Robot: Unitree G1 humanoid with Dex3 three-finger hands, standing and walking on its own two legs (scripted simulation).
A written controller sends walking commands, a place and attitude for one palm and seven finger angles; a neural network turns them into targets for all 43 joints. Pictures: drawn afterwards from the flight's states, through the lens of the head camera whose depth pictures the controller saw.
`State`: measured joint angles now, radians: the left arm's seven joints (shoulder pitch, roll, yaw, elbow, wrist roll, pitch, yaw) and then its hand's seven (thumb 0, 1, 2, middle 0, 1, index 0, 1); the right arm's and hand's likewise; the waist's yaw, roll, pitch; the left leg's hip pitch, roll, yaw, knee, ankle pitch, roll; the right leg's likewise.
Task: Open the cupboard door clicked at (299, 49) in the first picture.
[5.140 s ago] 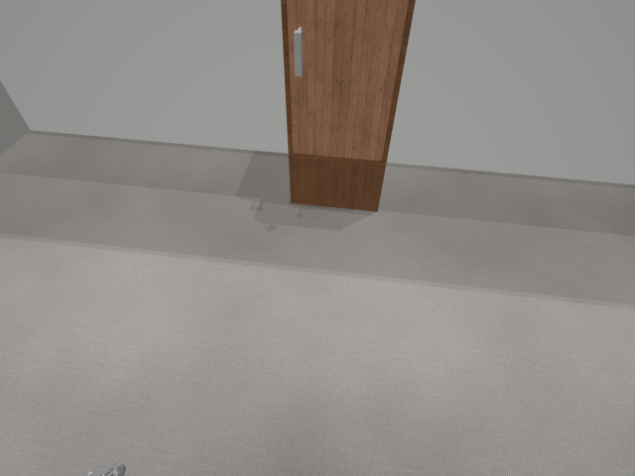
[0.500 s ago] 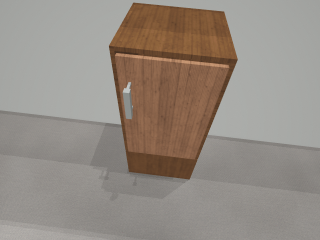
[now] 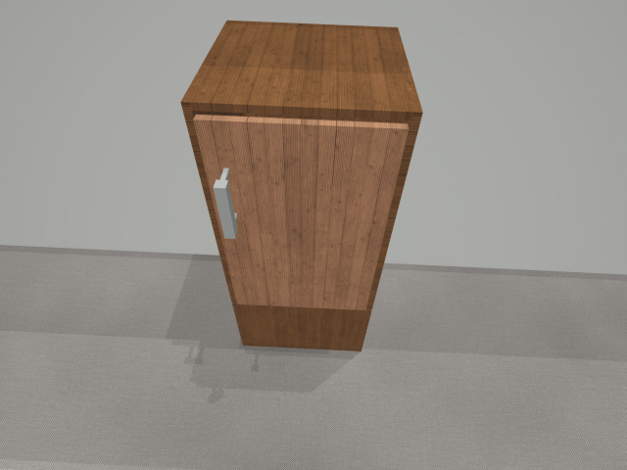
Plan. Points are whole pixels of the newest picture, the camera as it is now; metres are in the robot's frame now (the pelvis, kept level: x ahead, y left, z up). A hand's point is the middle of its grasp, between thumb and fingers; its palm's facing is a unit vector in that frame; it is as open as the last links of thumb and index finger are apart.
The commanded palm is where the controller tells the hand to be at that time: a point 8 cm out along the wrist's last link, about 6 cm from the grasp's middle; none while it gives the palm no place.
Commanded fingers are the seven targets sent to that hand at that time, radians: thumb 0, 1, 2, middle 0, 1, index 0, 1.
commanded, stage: look again from close up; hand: left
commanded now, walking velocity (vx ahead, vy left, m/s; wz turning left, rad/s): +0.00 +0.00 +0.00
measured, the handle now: (228, 203) +0.60 +0.20 -0.05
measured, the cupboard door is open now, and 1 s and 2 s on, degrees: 0 0 0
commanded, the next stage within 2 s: shuffle to correct the standing spot in 0.60 s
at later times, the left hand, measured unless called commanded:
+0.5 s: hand out of the picture +0.04 +0.21 -0.18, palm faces +0.05 -0.97 -0.22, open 7.4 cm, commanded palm none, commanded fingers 0.00 0.90 0.90 -0.20 -0.30 -0.20 -0.30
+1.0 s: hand out of the picture -0.07 +0.19 -0.18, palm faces +0.06 -0.98 -0.18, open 7.4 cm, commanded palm none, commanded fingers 0.00 0.90 0.90 -0.20 -0.30 -0.20 -0.30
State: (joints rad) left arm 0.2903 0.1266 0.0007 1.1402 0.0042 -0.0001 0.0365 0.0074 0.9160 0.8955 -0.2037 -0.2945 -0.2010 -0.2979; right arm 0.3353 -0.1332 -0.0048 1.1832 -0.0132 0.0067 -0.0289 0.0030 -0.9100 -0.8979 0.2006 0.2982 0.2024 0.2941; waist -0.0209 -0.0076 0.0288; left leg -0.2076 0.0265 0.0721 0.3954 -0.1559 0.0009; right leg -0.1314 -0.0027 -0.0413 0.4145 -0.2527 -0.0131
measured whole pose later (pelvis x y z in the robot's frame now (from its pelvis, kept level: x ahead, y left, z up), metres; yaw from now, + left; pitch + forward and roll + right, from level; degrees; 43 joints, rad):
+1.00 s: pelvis -0.01 +0.02 -0.01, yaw +1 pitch -2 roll -1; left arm 0.45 0.15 0.02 1.08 0.03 0.00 0.02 0.00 0.91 0.90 -0.20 -0.29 -0.20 -0.30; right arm 0.34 -0.16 -0.03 1.10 -0.02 0.02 -0.01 0.00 -0.90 -0.90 0.20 0.30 0.21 0.29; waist 0.00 0.00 -0.01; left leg -0.27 0.01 0.07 0.52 -0.23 0.04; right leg -0.17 -0.03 -0.04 0.50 -0.28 0.00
